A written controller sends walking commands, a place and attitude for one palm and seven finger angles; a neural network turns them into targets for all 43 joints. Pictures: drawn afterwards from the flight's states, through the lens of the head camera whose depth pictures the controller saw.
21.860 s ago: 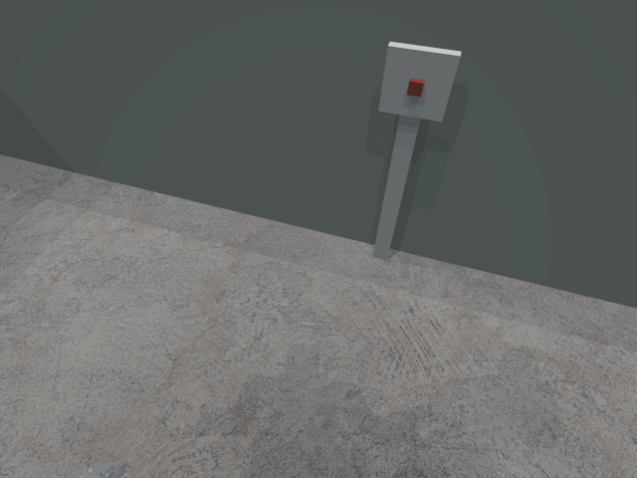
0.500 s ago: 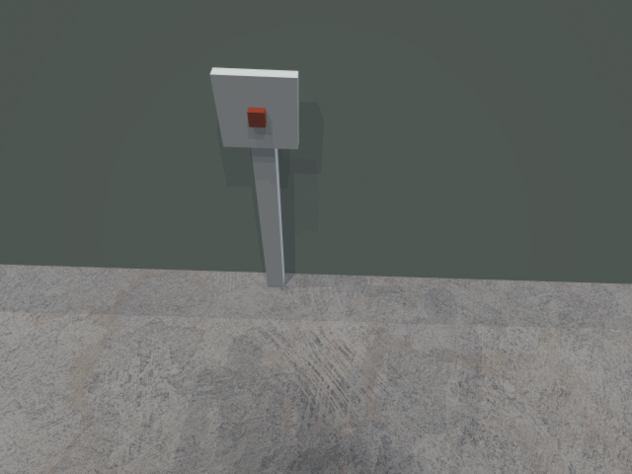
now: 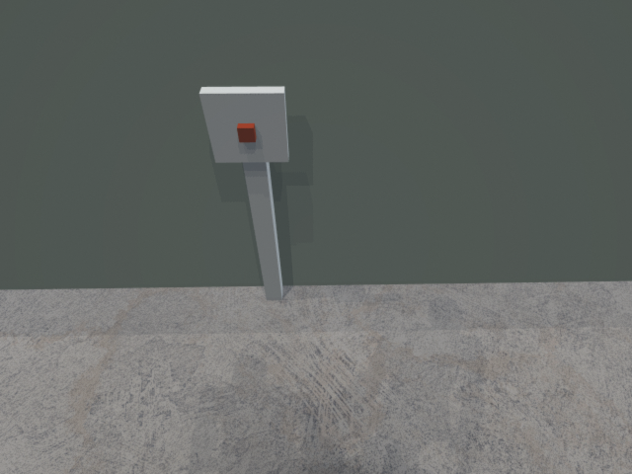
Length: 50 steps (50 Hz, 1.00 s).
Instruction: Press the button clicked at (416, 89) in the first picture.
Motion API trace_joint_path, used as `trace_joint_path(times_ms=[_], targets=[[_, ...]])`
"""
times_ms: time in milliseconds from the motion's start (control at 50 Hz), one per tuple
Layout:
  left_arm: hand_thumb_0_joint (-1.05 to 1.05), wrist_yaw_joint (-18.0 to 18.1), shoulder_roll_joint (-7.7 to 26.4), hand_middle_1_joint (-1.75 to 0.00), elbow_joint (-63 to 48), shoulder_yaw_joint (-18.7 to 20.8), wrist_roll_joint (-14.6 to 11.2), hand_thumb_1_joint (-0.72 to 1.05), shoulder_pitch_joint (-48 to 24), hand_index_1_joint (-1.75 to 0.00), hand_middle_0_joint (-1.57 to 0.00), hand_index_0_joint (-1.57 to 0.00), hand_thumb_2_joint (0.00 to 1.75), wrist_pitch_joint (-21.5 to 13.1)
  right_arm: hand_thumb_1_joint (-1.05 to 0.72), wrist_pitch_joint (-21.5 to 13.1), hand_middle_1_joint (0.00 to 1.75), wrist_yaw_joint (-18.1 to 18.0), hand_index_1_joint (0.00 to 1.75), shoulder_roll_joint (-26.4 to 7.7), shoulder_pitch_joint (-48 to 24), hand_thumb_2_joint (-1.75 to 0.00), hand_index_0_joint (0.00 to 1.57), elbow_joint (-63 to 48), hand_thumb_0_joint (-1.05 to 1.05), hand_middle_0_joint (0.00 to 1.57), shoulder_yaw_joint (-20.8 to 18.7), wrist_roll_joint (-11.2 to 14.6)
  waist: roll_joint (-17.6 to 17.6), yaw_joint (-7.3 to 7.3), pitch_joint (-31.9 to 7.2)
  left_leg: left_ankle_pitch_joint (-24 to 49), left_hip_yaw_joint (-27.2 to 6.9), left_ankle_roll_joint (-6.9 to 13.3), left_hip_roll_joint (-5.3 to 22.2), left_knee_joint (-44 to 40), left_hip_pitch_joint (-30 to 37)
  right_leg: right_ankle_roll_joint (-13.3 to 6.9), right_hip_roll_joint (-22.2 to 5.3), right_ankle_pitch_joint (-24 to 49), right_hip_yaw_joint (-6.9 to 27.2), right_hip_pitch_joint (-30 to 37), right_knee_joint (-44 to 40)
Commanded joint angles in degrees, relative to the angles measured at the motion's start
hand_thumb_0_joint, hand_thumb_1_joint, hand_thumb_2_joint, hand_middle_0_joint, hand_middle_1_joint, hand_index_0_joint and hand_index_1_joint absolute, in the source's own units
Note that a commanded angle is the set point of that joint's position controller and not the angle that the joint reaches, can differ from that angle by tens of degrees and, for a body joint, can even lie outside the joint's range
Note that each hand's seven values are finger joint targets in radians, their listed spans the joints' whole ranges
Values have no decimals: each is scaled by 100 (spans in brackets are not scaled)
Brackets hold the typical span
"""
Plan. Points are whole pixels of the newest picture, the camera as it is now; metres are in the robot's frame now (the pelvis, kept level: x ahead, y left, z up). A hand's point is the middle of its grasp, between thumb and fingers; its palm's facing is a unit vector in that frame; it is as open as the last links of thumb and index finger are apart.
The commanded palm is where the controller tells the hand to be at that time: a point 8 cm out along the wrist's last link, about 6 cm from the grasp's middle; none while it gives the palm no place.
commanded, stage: let the arm hang, fingers relaxed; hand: left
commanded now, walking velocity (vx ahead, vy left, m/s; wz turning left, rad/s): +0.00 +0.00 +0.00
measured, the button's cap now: (247, 132) +0.81 +0.19 -0.01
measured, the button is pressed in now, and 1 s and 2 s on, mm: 0 0 0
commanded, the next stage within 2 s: stand and wait in 0.18 s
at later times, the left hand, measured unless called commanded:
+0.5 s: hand out of the picture +0.03 +0.19 -0.17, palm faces +0.00 -0.97 -0.23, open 7.4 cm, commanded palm none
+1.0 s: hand out of the picture +0.10 +0.23 -0.15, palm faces -0.03 -0.95 -0.32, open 7.4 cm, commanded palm none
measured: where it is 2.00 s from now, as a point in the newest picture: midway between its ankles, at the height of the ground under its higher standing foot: outside the picture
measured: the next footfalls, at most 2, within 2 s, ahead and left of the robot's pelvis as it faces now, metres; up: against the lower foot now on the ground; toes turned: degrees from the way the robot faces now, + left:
none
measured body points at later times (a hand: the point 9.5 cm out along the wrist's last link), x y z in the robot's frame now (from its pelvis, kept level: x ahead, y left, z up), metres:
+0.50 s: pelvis +0.01 +0.00 +0.00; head +0.03 -0.01 +0.45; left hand +0.03 +0.24 -0.15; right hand +0.03 -0.25 -0.16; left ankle +0.05 +0.12 -0.74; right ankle +0.01 -0.10 -0.74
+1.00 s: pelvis +0.02 -0.01 +0.01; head +0.04 -0.02 +0.46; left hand +0.11 +0.27 -0.13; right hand +0.08 -0.29 -0.14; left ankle +0.05 +0.12 -0.74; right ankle +0.01 -0.10 -0.74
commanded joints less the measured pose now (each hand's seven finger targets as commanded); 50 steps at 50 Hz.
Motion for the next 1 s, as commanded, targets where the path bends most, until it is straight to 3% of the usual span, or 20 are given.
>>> trace_joint_path(times_ms=[0, 120, 280, 540, 680, 980], targets=[[0, 49, 678, -30, -93, 157, -22, 90, 408, -30, -20, -20, 90, -83, -90, -64, 30, -43, 30, -525, 362, -90, 20, -159, 0, 20, -118, 13, 32, 93, 312, -428, -502, 175, 493, -580, -78, -176, -576, -482, 585, -281, -689], [0, 50, 801, -30, -137, 177, -20, 90, 318, -30, -20, -20, 90, -142, -90, -96, 30, -48, 30, -651, 247, -90, 20, -181, 0, 20, -151, 42, -65, 73, 168, 82, -440, 162, 516, -458, 159, -177, -602, -67, 616, -177, -714], [0, 46, 892, -30, -110, 190, -28, 90, 198, -30, -20, -20, 90, -156, -90, -110, 30, -56, 30, -797, 44, -90, 20, -158, 0, 20, -166, 46, -7, 55, 125, 140, -463, 157, 566, -524, 349, -177, -619, 21, 617, -129, -762], [0, 6, 1314, -30, -106, 221, -21, 90, -161, -30, -20, -20, 90, -184, -90, -112, 30, -25, 30, -1264, -420, -90, 20, -193, 0, 20, -208, 46, -45, 52, 153, 75, -473, 139, 591, -625, 476, -192, -657, -77, 703, -71, -955], [0, -17, 1572, -30, -144, 244, -29, 90, -391, -30, -20, -20, 90, -215, -90, -149, 30, -9, 30, -1543, -666, -90, 20, -222, 0, 20, -215, 53, -97, 66, -121, 388, -479, 127, 631, -651, 657, -178, -712, 357, 706, 164, -953], [0, -36, 1923, -30, -241, 249, -31, 90, -793, -30, -20, -20, 90, -245, -90, -169, 30, 26, 30, -1900, -1034, -90, 20, -248, 0, 20, -213, 56, -81, 74, -236, 708, -489, 93, 683, -777, 826, -148, -758, 810, 718, 383, -1012]])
